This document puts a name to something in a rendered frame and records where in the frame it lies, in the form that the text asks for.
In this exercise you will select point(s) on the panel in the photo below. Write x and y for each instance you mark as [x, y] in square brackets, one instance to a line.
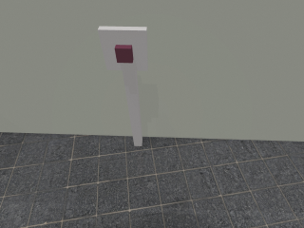
[137, 38]

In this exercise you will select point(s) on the button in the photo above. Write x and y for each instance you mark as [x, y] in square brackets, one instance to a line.
[124, 54]

